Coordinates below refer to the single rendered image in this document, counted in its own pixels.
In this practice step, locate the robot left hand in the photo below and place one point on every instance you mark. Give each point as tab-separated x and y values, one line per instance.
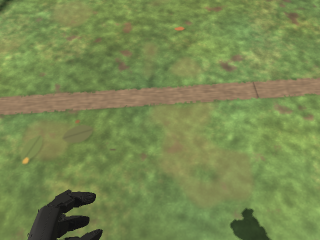
50	222

